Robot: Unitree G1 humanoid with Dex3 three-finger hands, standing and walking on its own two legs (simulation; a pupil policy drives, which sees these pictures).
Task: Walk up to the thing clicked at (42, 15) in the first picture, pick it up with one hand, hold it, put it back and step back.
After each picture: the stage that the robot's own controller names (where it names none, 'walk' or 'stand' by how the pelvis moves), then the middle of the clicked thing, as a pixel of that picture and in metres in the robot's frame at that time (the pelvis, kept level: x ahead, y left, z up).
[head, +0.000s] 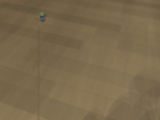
stand; (42, 17) +2.07 +0.52 -0.72
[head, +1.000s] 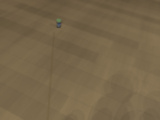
walk; (58, 23) +1.97 +0.20 -0.70
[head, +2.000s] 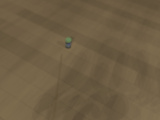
walk; (68, 43) +1.34 +0.07 -0.71
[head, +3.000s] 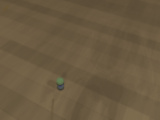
walk; (60, 84) +0.87 +0.14 -0.71
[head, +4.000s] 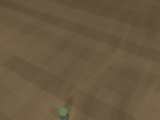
walk; (63, 114) +0.57 +0.17 -0.69
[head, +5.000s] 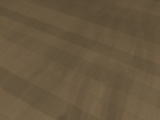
stand; out of the picture +0.41 +0.15 -0.71
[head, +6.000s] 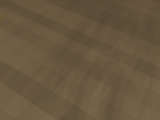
stand; out of the picture +0.38 +0.12 -0.71
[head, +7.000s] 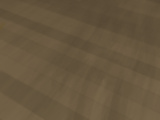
stand; out of the picture +0.36 +0.14 -0.73
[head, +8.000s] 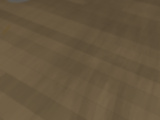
stand; out of the picture +0.37 +0.14 -0.73
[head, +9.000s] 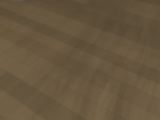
stand; out of the picture +0.36 +0.13 -0.73
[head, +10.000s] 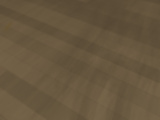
stand; out of the picture +0.35 +0.13 -0.73
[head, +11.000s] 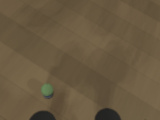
go down; (47, 91) +0.42 +0.13 -0.49
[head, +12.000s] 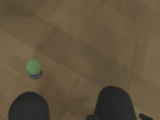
go down; (34, 70) +0.46 +0.15 -0.33
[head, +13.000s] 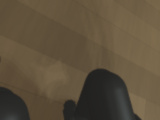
close in; out of the picture +0.45 +0.19 -0.24
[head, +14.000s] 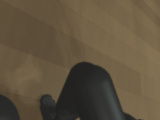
close; out of the picture +0.45 +0.21 -0.24
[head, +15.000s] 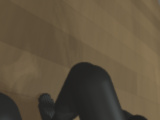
lift; out of the picture +0.43 +0.21 -0.24
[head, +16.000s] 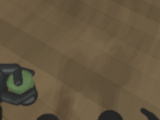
lift; (24, 89) +0.34 +0.17 -0.03
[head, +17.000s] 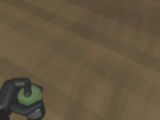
hold; (32, 104) +0.31 +0.16 -0.01
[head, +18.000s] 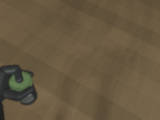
crouch; (24, 89) +0.36 +0.17 -0.06
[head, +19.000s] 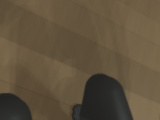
lower; out of the picture +0.49 +0.22 -0.12
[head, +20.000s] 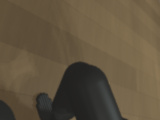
lower; out of the picture +0.45 +0.26 -0.24
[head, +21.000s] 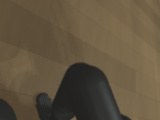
lower; out of the picture +0.45 +0.25 -0.25
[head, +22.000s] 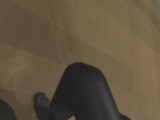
lower; out of the picture +0.46 +0.25 -0.25
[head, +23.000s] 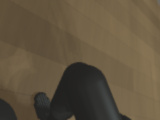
lower; out of the picture +0.46 +0.24 -0.25
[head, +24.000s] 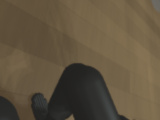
open; out of the picture +0.45 +0.22 -0.26
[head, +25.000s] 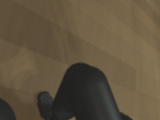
stand; out of the picture +0.44 +0.22 -0.25
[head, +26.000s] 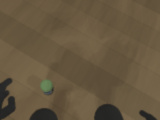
walk; (47, 87) +0.44 +0.14 -0.47
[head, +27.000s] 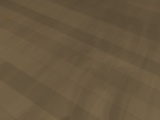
stand; out of the picture +0.38 +0.12 -0.66
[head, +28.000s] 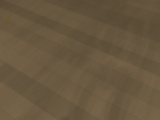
stand; out of the picture +0.38 +0.13 -0.67
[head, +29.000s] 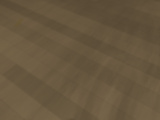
stand; out of the picture +0.39 +0.12 -0.71
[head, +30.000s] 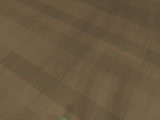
walk; out of the picture +0.43 +0.09 -0.70
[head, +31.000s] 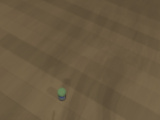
walk; (61, 94) +0.62 +0.11 -0.71
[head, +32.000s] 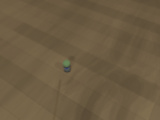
walk; (66, 66) +0.95 +0.15 -0.70
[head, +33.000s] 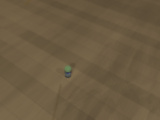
stand; (67, 71) +1.03 +0.10 -0.72
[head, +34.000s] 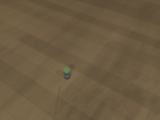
stand; (66, 73) +1.04 +0.12 -0.73
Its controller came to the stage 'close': yes
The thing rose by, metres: 0.71
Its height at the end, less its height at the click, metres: +0.00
